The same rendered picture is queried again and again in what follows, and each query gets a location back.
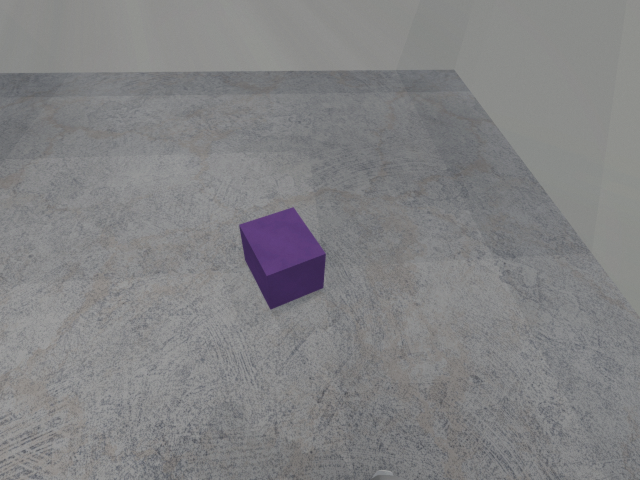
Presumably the carton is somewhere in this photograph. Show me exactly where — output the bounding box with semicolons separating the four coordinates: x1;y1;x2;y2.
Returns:
239;207;326;310

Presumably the robot right shin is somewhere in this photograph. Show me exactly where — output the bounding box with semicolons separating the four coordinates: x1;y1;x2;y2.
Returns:
371;470;393;479

